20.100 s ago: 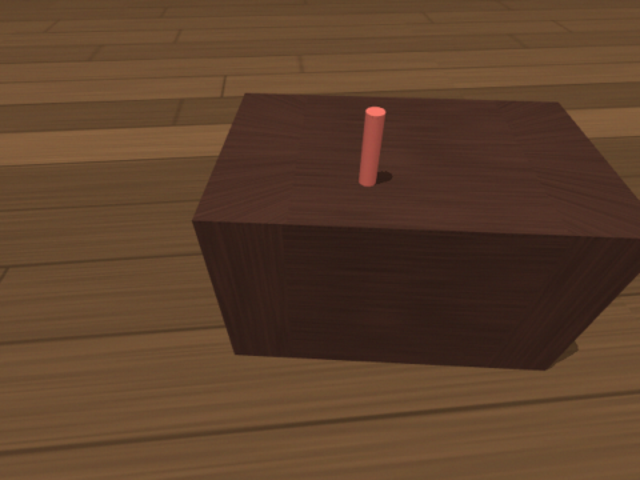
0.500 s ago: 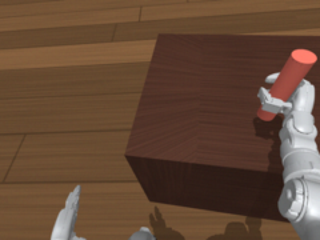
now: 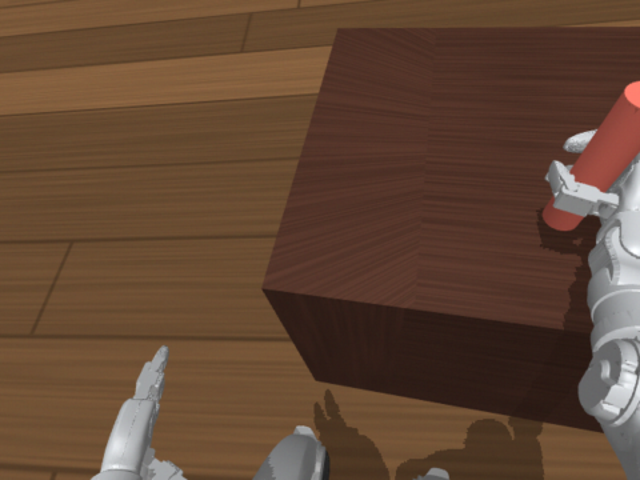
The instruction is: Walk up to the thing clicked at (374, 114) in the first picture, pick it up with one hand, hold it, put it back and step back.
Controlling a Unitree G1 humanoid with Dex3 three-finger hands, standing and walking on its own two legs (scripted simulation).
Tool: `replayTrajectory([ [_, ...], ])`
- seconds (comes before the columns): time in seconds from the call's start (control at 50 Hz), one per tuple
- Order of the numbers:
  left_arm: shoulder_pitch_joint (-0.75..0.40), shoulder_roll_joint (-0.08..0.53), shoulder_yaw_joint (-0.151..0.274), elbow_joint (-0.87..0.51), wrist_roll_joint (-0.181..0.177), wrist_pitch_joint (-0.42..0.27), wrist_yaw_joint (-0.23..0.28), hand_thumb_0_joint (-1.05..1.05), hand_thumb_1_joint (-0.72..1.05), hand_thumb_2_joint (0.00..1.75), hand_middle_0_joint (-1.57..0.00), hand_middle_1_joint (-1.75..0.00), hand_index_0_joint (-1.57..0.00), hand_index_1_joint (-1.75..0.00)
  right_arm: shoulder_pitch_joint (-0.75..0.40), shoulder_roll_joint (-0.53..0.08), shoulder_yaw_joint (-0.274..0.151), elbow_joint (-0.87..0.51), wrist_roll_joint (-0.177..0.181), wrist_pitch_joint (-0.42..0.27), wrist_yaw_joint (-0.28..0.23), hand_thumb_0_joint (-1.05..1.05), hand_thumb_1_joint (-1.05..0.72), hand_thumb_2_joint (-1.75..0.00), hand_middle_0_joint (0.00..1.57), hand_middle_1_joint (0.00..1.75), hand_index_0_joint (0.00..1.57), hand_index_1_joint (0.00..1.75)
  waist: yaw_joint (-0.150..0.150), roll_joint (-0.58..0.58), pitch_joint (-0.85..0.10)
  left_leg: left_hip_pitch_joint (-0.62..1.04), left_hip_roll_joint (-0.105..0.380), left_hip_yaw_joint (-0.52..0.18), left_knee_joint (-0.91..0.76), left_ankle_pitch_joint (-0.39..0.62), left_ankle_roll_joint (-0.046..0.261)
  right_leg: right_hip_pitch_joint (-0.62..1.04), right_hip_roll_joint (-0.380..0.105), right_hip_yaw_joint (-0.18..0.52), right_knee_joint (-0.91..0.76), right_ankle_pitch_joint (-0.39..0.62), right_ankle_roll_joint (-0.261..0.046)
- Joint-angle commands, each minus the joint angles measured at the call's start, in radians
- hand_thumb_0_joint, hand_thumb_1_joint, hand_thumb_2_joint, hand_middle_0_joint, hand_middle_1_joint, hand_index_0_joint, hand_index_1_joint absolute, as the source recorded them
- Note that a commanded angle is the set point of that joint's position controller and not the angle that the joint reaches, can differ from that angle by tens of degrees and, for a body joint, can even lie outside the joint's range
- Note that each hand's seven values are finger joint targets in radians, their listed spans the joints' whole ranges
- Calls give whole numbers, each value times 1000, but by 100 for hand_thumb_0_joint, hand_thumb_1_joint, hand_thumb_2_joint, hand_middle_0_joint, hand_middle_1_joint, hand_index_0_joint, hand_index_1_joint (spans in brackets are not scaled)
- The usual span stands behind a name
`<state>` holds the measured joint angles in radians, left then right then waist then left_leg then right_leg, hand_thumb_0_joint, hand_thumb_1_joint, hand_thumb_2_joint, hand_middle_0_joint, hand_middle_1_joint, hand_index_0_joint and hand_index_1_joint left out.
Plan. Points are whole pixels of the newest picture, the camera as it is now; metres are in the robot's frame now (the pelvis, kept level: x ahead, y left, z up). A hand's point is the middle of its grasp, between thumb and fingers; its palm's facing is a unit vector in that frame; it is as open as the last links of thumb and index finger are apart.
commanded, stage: lower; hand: right
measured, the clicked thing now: (597, 168) +0.52 -0.22 +0.08
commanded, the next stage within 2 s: loosen in 0.52 s
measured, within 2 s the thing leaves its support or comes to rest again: rests again in 0.40 s
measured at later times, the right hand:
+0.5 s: hand (563, 194) +0.53 -0.21 +0.03, palm faces +0.22 +0.97 +0.00, open 5.8 cm
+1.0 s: hand (564, 193) +0.53 -0.21 +0.02, palm faces +0.23 +0.97 +0.00, open 7.3 cm
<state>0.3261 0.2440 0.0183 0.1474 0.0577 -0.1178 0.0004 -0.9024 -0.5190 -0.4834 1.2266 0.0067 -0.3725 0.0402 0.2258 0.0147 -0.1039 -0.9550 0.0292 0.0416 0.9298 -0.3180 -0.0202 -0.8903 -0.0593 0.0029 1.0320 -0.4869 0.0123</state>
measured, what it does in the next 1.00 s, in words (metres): stands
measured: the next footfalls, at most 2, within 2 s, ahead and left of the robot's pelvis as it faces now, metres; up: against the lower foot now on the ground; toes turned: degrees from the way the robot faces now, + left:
none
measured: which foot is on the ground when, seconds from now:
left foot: down 0.00-1.00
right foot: down 0.00-1.00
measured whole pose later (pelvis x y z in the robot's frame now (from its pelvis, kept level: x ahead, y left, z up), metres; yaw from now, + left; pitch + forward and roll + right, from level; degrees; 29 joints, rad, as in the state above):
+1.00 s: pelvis -0.01 +0.00 -0.03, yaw +0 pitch +24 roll +3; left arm 0.37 0.27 0.03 0.00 0.08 -0.07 -0.01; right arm -0.93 -0.57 -0.52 1.24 -0.03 -0.42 0.03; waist 0.27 0.01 -0.12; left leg -1.13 0.02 0.06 1.08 -0.36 -0.02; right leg -1.07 -0.07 0.03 1.20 -0.54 0.01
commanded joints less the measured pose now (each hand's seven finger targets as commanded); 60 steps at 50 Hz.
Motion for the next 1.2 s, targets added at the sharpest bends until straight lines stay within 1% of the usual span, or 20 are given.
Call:
replayTrajectory([
  [0.0,-5,169,113,-181,-4,-55,14,0,-58,7,-6,-4,-4,-5,-564,-313,-39,-331,11,-115,-11,0,-68,-131,140,141,140,141,-2,-212,-579,313,-33,-28,-39,261,33,225,44,14,-97,339,-7],
  [0.02,-53,185,115,-250,0,-62,19,0,-58,8,-6,-4,-4,-6,-632,-362,-54,-389,1,-125,-21,0,-66,-130,139,141,139,141,-7,-230,-689,331,-36,-23,-29,273,31,290,39,14,-85,366,-7],
  [0.1,26,122,70,-146,-1,-51,7,0,-58,8,-6,-4,-4,-6,-453,-177,29,-165,8,-104,-8,0,-64,-128,136,138,136,138,19,-180,-493,261,-44,-9,-27,210,33,165,40,21,-84,295,-6],
  [0.14,-52,220,138,-306,6,-57,20,0,-58,8,-6,-4,-4,-6,-625,-376,-55,-393,-8,-139,-30,0,-64,-130,138,140,138,140,2,-266,-726,310,-44,-11,-3,248,33,294,31,26,-71,383,3],
  [0.2,107,159,112,-125,6,-27,4,0,-58,8,-6,-4,-4,-6,-424,-200,13,-135,1,-104,-18,0,-64,-130,138,140,138,140,24,-227,-455,215,-51,4,-5,208,40,175,36,28,-73,367,7],
  [0.22,36,154,96,-188,2,-35,4,0,-58,8,-6,-4,-4,-6,-431,-182,12,-140,5,-108,-15,0,-64,-129,137,139,137,139,35,-186,-470,196,-53,5,-7,206,38,178,32,40,-70,359,3],
  [0.26,-11,213,141,-280,13,-41,15,0,-59,8,-6,-4,-4,-6,-585,-352,-56,-338,-15,-147,-34,0,-64,-132,140,143,141,143,27,-263,-672,242,-48,-5,20,237,38,275,20,36,-44,420,5],
  [0.32,118,158,114,-142,6,-25,3,0,-58,8,-5,-4,-4,-6,-416,-215,-6,-147,1,-120,-20,0,-64,-132,139,142,140,142,38,-237,-459,159,-51,3,14,188,41,189,25,33,-47,371,5],
  [0.34,63,156,106,-179,6,-30,2,0,-58,8,-6,-4,-4,-6,-414,-205,-3,-150,1,-123,-19,0,-67,-130,138,140,139,140,36,-208,-483,161,-51,2,18,190,40,178,25,39,-45,366,4],
  [0.36,-25,208,141,-290,9,-39,9,0,-59,8,-6,-4,-4,-6,-531,-325,-59,-315,-8,-146,-32,0,-67,-132,140,142,140,142,23,-228,-614,195,-50,-2,31,202,40,223,19,45,-37,384,3],
  [0.38,-30,210,137,-334,15,-39,9,0,-58,8,-5,-4,-4,-6,-582,-340,-50,-354,-16,-154,-35,0,-65,-133,141,144,141,144,27,-251,-690,243,-50,-4,35,224,37,255,21,36,-33,394,4],
  [0.44,99,154,107,-195,8,-20,-2,0,-58,8,-5,-4,-4,-6,-405,-217,-7,-141,-8,-130,-15,0,-67,-132,140,142,140,142,44,-220,-495,194,-49,0,42,225,41,140,30,31,-25,376,5],
  [0.5,8,234,164,-323,18,-27,9,0,-58,8,-6,-4,-4,-5,-563,-360,-62,-342,-19,-164,-25,0,-69,-133,142,144,142,144,36,-291,-708,207,-51,-1,62,259,40,284,17,40,0,486,10],
  [0.56,86,136,87,-213,9,-9,-10,0,-58,7,-5,-4,-4,-6,-387,-181,-2,-80,-6,-125,-10,0,-69,-131,140,142,141,142,54,-188,-447,168,-49,-1,45,203,40,83,34,30,-10,329,0],
  [0.62,0,205,132,-355,18,-19,4,0,-57,6,-6,-4,-5,-5,-526,-340,-61,-254,-30,-159,-26,0,-62,-125,140,139,141,139,48,-224,-628,228,-44,-10,61,180,36,131,26,26,-6,271,-6],
  [0.68,103,158,103,-278,10,-3,-6,0,-53,4,-6,-5,-6,-5,-431,-263,-31,-156,-21,-134,-10,0,-52,-101,128,115,126,115,42,-213,-517,215,-44,-9,52,183,35,71,38,19,-8,269,-4],
  [0.72,50,190,129,-346,11,-11,1,0,-53,4,-6,-5,-6,-5,-501,-303,-43,-231,-23,-141,-16,0,-43,-85,125,105,123,105,54,-229,-609,239,-41,-14,63,203,35,101,34,19,3,279,-7],
  [0.84,52,183,125,-333,11,-11,3,0,-55,5,-6,-5,-6,-5,-494,-275,-27,-223,-24,-128,-17,0,-11,-48,113,77,111,77,48,-212,-567,224,-40,-18,57,156,34,55,37,17,4,213,-11],
  [0.94,60,189,122,-331,10,-10,3,0,-58,8,-6,-4,-4,-6,-450,-284,-39,-198,-21,-115,-15,0,7,-34,87,57,85,57,37,-229,-571,197,-48,-2,71,197,38,107,31,31,6,326,0],
  [1.18,83,189,130,-320,9,-4,4,0,-58,7,-6,-4,-4,-6,-458,-270,-32,-199,-18,-113,-12,0,18,-20,42,28,40,28,51,-211,-529,188,-47,-2,60,150,35,72,32,28,-4,241,-7],
])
